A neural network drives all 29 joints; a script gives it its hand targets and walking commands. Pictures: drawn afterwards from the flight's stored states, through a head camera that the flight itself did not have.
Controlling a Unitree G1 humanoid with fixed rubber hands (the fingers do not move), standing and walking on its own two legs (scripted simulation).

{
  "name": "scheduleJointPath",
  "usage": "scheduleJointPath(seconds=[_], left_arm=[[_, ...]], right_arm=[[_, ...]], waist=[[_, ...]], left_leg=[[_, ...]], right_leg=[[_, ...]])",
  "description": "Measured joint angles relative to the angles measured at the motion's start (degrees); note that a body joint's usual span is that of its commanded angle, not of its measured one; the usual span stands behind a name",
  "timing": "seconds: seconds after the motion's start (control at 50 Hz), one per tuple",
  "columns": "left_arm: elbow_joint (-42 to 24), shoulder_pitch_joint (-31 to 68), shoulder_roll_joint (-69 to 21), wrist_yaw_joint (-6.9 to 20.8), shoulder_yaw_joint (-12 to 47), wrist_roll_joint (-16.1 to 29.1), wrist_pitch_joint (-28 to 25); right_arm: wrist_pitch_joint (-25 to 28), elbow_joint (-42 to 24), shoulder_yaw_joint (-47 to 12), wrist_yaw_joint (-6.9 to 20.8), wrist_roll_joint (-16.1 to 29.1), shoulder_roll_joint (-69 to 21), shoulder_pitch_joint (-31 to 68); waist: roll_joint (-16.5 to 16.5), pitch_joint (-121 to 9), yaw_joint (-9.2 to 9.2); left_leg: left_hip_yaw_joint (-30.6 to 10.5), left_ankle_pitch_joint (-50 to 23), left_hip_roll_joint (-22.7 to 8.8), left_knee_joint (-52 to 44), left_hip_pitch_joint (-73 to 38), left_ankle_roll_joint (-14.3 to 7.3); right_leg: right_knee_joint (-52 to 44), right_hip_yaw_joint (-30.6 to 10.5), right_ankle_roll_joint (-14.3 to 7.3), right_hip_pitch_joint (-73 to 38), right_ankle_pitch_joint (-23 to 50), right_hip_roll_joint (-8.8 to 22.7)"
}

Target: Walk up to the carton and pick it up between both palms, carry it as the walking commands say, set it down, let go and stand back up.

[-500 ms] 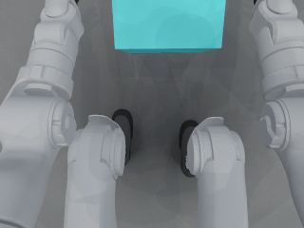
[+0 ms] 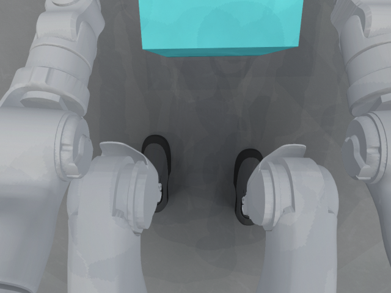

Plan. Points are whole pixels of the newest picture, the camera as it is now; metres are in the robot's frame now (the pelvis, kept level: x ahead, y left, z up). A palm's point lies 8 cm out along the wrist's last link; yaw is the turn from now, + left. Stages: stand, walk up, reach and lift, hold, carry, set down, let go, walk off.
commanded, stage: reach and lift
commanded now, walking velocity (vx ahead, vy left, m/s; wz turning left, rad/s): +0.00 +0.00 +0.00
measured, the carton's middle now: out of the picture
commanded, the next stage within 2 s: none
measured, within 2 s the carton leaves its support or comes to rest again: leaves its support in 1.26 s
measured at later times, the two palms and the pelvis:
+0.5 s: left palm out of the picture +0.55 +0.14 -0.19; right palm out of the picture +0.56 -0.16 -0.18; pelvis +0.00 +0.00 +0.00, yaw -1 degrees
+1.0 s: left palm out of the picture +0.56 +0.15 -0.18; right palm out of the picture +0.56 -0.16 -0.18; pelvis +0.01 +0.00 -0.01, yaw -1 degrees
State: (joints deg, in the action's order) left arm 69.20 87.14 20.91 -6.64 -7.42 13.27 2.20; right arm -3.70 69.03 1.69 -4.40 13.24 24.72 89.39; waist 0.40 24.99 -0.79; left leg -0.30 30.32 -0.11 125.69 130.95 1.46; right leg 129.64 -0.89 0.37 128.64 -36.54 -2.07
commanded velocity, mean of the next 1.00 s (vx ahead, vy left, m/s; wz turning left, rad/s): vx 0.00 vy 0.00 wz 0.00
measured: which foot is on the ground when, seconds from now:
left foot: down 0.00-1.00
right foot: down 0.00-1.00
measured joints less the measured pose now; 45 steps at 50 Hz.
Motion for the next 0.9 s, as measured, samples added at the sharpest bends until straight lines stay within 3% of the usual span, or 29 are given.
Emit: scheduleJointPath(seconds=[0.24, 0.64, 0.9], left_arm=[[1.05, 2.77, -1.43, -0.32, 0.32, -0.23, 0.01], [0.66, 4.1, -4.97, -1.33, -3.35, -5.36, 0.43], [-2.55, 1.7, -4.95, 2.65, -6.57, -9.47, 6.09]], right_arm=[[-0.12, 0.96, -0.47, -0.2, -0.46, -1.33, 2.68], [-0.52, 1.32, 0.05, -1.57, -3.66, -4.03, 4.28], [-4.54, -3.94, 6.61, 1.81, -9.3, -6.2, -0.03]], waist=[[0.1, 2.12, -0.07], [0.12, 3.39, -0.29], [0.12, 1.95, -0.27]], left_leg=[[-0.09, -0.65, 0.04, -0.64, -0.99, 0.05], [-0.71, 0.63, 0.8, -0.26, -2.45, 0.8], [-0.84, 2.65, 1.51, 2.7, -2.45, 1.0]], right_leg=[[-0.74, 0.11, -0.09, -0.8, 0.94, 0.16], [-0.71, 0.06, 0.02, -1.95, 0.33, -0.56], [2.11, -0.25, 0.14, -1.83, -1.4, -1.16]])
